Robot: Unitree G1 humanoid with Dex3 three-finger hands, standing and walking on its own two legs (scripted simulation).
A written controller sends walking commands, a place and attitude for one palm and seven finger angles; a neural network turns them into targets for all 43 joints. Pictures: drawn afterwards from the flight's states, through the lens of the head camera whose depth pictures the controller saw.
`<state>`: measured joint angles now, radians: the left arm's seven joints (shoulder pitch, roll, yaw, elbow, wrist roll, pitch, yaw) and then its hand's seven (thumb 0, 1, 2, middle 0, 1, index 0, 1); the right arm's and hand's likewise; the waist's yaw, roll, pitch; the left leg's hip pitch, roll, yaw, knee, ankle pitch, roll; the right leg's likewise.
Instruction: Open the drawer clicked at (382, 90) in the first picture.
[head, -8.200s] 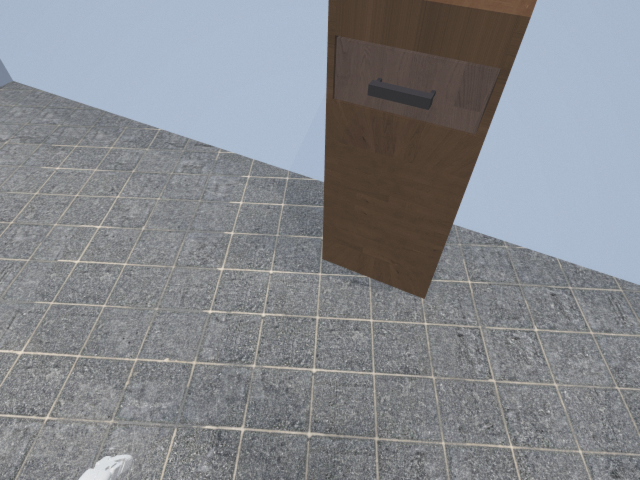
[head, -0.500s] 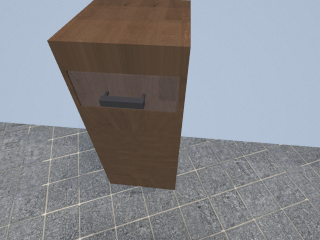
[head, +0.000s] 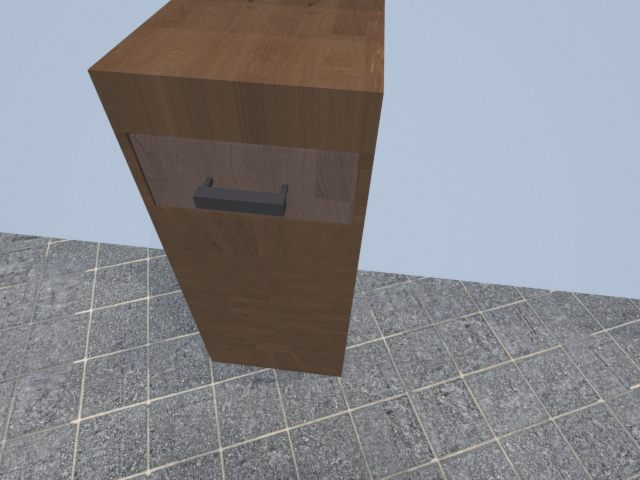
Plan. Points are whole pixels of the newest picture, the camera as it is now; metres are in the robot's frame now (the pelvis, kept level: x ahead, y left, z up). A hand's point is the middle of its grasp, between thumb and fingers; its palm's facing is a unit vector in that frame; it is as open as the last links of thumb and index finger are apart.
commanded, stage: look again from close up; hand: left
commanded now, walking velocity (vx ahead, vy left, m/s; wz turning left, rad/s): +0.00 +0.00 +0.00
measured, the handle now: (243, 193) +0.56 +0.17 +0.02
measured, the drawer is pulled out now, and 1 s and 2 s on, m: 0.00 0.00 0.00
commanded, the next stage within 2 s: raise the hand with hooked fingers in 0.24 s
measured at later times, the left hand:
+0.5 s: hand out of the picture +0.12 +0.21 -0.09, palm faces -0.02 -0.84 -0.54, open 7.4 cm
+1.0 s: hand (157, 389) +0.22 +0.22 +0.00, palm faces +0.12 -0.09 -0.99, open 10.0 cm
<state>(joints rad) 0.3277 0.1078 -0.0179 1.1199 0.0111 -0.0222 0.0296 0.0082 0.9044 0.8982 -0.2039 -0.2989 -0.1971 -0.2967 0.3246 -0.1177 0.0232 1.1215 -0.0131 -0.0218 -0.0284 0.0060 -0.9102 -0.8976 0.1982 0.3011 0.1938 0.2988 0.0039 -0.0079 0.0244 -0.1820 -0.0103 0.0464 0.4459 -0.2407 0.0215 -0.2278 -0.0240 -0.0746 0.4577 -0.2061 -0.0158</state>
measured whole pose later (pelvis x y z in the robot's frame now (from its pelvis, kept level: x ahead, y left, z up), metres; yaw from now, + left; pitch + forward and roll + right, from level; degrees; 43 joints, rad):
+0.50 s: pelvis +0.01 +0.00 -0.01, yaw -1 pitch -1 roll +1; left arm 0.49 0.26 -0.09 0.25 0.17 0.10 0.22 0.06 0.92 0.88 -0.21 -0.33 -0.20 -0.32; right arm 0.36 -0.23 0.00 0.90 0.06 -0.24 -0.11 0.04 -0.94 -0.90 0.20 0.30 0.20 0.30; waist 0.02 0.05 -0.01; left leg -0.21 -0.02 0.07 0.51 -0.29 0.03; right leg -0.28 -0.04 -0.05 0.57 -0.27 -0.01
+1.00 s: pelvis +0.01 -0.02 -0.04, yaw +0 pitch +8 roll +1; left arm 0.35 0.39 -0.04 -0.10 1.02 -0.06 0.41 0.01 0.31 0.65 -0.27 -0.67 -0.27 -0.67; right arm 0.02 -0.22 -0.01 0.52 -0.09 0.09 0.03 0.01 -0.91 -0.90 0.20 0.30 0.20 0.30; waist 0.14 0.03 -0.07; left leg -0.52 0.02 0.04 0.83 -0.44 -0.01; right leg -0.58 -0.02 -0.07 0.86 -0.41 -0.05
